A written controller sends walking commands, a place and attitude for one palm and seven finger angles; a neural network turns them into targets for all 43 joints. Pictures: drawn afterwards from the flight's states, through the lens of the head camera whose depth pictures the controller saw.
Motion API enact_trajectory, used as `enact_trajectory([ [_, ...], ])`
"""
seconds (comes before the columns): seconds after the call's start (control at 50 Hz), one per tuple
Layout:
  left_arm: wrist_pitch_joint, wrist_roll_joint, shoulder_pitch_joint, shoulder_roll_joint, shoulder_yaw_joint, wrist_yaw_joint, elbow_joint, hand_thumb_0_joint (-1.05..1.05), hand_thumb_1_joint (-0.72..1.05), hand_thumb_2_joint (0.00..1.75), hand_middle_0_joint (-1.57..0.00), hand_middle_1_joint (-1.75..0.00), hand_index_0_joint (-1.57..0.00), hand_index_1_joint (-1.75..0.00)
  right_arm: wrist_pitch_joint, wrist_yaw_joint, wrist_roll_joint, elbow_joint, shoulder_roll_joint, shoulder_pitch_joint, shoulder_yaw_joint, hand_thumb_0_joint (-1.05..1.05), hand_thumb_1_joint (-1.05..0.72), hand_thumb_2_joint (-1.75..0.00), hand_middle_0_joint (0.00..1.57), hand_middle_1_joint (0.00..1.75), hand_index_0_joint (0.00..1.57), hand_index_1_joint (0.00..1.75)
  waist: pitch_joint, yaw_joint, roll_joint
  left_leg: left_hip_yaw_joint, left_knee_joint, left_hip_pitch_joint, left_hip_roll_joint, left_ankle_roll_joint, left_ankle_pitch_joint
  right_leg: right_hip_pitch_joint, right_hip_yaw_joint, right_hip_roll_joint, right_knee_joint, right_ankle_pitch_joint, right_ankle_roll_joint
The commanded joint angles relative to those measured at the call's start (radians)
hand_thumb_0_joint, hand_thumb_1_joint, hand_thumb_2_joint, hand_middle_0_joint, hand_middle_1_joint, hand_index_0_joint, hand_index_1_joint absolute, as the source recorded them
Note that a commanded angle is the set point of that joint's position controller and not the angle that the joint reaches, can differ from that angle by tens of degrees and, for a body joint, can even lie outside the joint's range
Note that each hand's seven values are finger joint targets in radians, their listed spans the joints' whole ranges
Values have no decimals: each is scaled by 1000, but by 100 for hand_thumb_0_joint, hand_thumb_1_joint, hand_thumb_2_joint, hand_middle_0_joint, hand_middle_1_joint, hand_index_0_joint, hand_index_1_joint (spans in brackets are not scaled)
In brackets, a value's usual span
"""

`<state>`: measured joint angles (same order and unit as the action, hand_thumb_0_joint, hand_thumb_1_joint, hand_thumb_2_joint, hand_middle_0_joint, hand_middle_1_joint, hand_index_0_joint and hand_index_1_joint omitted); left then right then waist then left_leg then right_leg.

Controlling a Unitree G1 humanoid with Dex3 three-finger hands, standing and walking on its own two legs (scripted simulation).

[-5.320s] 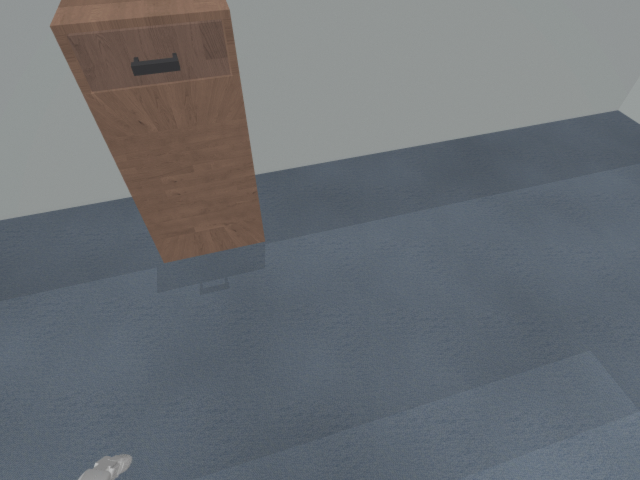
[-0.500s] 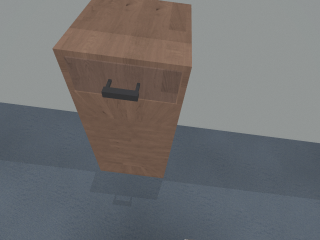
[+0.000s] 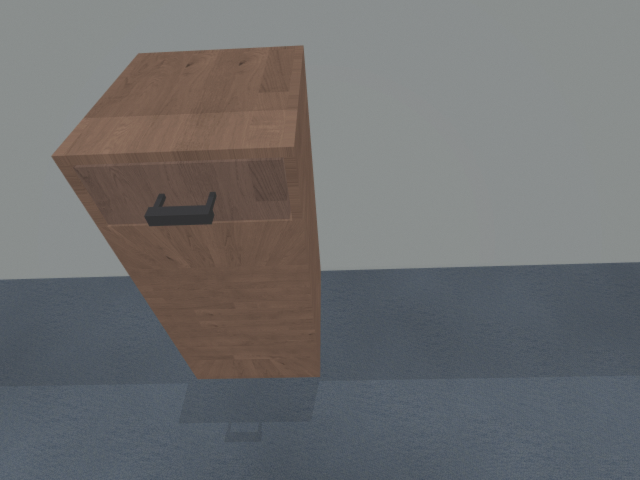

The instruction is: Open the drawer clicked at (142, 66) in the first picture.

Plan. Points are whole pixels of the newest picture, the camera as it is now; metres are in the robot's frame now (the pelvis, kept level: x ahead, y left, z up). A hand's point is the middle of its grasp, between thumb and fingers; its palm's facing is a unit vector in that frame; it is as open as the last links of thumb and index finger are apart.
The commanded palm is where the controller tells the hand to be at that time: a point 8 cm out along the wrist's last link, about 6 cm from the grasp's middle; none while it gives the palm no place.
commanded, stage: come to a stop and stand still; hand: left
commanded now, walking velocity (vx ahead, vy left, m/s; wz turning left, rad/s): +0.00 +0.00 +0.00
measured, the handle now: (183, 206) +0.56 +0.26 +0.03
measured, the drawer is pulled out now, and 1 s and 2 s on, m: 0.00 0.00 0.00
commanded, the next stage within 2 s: look again from close up in 1.06 s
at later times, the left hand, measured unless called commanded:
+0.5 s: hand out of the picture -0.02 +0.13 -0.18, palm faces +0.10 -0.98 -0.16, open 7.3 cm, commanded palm none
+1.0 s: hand out of the picture +0.03 +0.19 -0.17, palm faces +0.05 -0.98 -0.21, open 7.4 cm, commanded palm none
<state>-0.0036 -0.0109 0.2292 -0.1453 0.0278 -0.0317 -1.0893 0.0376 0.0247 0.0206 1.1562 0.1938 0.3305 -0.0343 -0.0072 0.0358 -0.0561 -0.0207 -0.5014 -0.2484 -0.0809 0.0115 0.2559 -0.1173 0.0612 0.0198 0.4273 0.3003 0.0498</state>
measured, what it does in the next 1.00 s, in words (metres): stands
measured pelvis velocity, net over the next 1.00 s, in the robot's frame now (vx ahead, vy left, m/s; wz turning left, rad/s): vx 0.03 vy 0.02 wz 0.00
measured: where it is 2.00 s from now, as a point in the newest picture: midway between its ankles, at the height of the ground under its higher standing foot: outside the picture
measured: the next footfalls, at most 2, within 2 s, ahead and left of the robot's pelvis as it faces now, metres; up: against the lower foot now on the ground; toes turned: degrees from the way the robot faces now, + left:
none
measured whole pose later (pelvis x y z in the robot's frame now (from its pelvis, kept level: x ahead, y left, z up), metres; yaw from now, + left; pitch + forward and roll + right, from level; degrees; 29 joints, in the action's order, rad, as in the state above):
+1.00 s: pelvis +0.03 +0.02 +0.00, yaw +0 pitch -1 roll +1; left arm 0.01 -0.01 0.27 -0.14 0.02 -0.04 -1.12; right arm 0.00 0.04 0.01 1.17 0.14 0.28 0.00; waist 0.03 0.00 -0.01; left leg -0.05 -0.40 -0.14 -0.05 0.04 0.24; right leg -0.05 0.05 0.00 0.39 0.33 0.02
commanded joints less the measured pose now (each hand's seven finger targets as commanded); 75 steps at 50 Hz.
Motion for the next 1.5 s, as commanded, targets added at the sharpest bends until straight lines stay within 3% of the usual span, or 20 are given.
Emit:
enact_trajectory([
  [0.0, 15, 12, 46, -100, 2, -3, 13, 0, 90, 90, -20, -30, -20, -30, -32, 12, -2, -13, 14, 41, 11, 0, -90, -90, 20, 30, 20, 30, 102, -12, 123, 12, 69, 51, -17, 3, -157, -110, -120, -166, -140, -191, 18],
  [0.06, 12, 12, 74, -86, 1, -5, 4, 0, 90, 90, -20, -30, -20, -30, -30, 18, -4, -5, 22, 38, 14, 0, -90, -90, 20, 30, 20, 30, 129, -23, 101, 17, 86, 70, -30, 3, -155, -129, -122, -136, -167, -118, -4],
  [0.1, 13, 13, 91, -103, 7, -5, -9, 0, 90, 90, -20, -30, -20, -30, -30, 19, -4, -1, 13, 23, 15, 0, -90, -90, 20, 30, 20, 30, 115, -31, 63, 0, 81, 74, -23, 12, -184, -94, -118, -139, -155, -216, -19],
  [0.18, 14, 10, 116, -104, 8, -12, -17, 0, 90, 90, -20, -30, -20, -30, -26, 24, -9, -3, 9, 23, 13, 0, -90, -90, 20, 30, 20, 30, 79, -32, 92, -14, 68, 66, -15, 14, -149, -36, -121, -149, -148, -335, -45],
  [0.24, 16, 9, 132, -93, 6, -14, -25, 0, 90, 90, -20, -30, -20, -30, -28, 27, -10, -4, 7, 17, 13, 0, -90, -90, 20, 30, 20, 30, 65, -33, 97, -14, 69, 77, -16, 12, -164, -18, -109, -147, -134, -406, -47],
  [0.4, 17, 4, 170, -66, 3, -16, -43, 0, 90, 90, -20, -30, -20, -30, -30, 32, -12, -9, 1, -1, 13, 0, -90, -90, 20, 30, 20, 30, 94, -29, 83, -7, 78, 115, -28, 7, -213, -53, -93, -131, -126, -398, -42],
  [0.54, 19, 4, 188, -65, 3, -16, -50, 0, 90, 90, -20, -30, -20, -30, -39, 35, -12, -18, 14, -20, 16, 0, -90, -90, 20, 30, 20, 30, 63, -36, 76, -8, 77, 140, -35, 2, -281, -18, -77, -131, -100, -478, -35],
  [0.98, 13, 4, 139, -90, 0, -11, -22, 0, 90, 90, -20, -30, -20, -30, -52, 25, -10, -13, 39, 2, 23, 0, -90, -90, 20, 30, 20, 30, 92, -44, 68, 19, 135, 136, -37, -17, -312, -16, -61, -125, -101, -292, -30],
  [1.12, 17, 4, 142, -93, 0, -12, -21, 0, 90, 90, -20, -30, -20, -30, -56, 24, -10, -11, 38, 11, 20, 0, -90, -90, 20, 30, 20, 30, 67, -41, 66, 21, 134, 148, -33, -19, -324, -3, -64, -128, -99, -308, -30],
  [1.14, 60, -17, 207, -119, -9, -51, -30, 0, 90, 90, -20, -30, -20, -30, -73, 5, -19, -99, 65, -111, 18, 0, -90, -90, 20, 30, 20, 30, 113, -79, 139, -33, -152, 6, -19, 5, -325, -65, -161, -196, -94, -850, -77],
  [1.16, 70, -11, 186, -160, 0, -46, -11, 0, 90, 90, -20, -30, -20, -30, -59, -6, -20, -158, 23, -99, 26, 0, -90, -90, 20, 30, 20, 30, 85, -30, 185, -41, -127, -59, 19, -3, -52, 34, -122, -229, -22, -1068, -42],
  [1.18, 71, -10, 186, -149, 0, -42, 16, 0, 90, 90, -20, -30, -20, -30, -59, 0, -10, -156, -10, -45, 24, 0, -90, -90, 20, 30, 20, 30, -7, -30, 225, -34, -97, -61, 45, -30, 42, 121, -131, -234, 42, -1164, -21],
  [1.2, 65, -7, 151, -145, -5, -40, 33, 0, 90, 90, -20, -30, -20, -30, -64, 2, -8, -146, 9, 0, 19, 0, -90, -90, 20, 30, 20, 30, -79, -6, 239, -39, -53, -45, 51, -42, 11, 155, -85, -214, 82, -1119, -5],
  [1.24, 54, 2, 152, -123, -7, -36, 57, 0, 90, 90, -20, -30, -20, -30, -70, 5, -10, -132, 36, 34, 16, 0, -90, -90, 20, 30, 20, 30, -137, -9, 178, -12, -20, 47, 23, -49, -262, 119, -64, -162, 128, -864, -17],
  [1.28, 37, 2, 170, -93, -12, -33, 62, 0, 90, 90, -20, -30, -20, -30, -70, 11, -6, -124, 62, 32, 15, 0, -90, -90, 20, 30, 20, 30, -77, -29, -16, 33, -49, 105, -45, -63, -520, -23, -56, -115, 95, -426, -16],
  [1.3, 33, 0, 185, -92, -11, -30, 58, 0, 90, 90, -20, -30, -20, -30, -66, 13, -7, -126, 64, 19, 15, 0, -90, -90, 20, 30, 20, 30, -35, -35, -40, 36, -51, 92, -54, -61, -536, -52, -52, -107, 67, -332, -15],
  [1.32, 28, -2, 190, -93, -10, -28, 54, 0, 90, 90, -20, -30, -20, -30, -62, 14, -8, -132, 58, 4, 15, 0, -90, -90, 20, 30, 20, 30, 8, -39, -42, 38, -45, 63, -46, -58, -496, -67, -57, -107, 49, -296, -13],
  [1.36, 18, -7, 185, -97, -12, -22, 55, 0, 90, 90, -20, -30, -20, -30, -56, 11, -8, -143, 59, -6, 17, 0, -90, -90, 20, 30, 20, 30, 74, -38, 20, 47, -14, 11, -38, -58, -360, -93, -61, -101, 33, -215, -16],
  [1.4, 10, -7, 178, -95, -15, -18, 63, 0, 90, 90, -20, -30, -20, -30, -53, 9, -8, -149, 74, -11, 14, 0, -90, -90, 20, 30, 20, 30, 101, -37, 46, 60, 17, -22, -33, -60, -220, -117, -66, -94, 20, -114, -20],
  [1.48, 0, -11, 175, -94, -16, -11, 81, 0, 90, 90, -20, -30, -20, -30, -49, 2, -3, -167, 89, -25, 10, 0, -90, -90, 20, 30, 20, 30, 152, -40, -29, 111, 139, -100, -41, -67, 100, -142, -50, -77, 18, 34, -24],
])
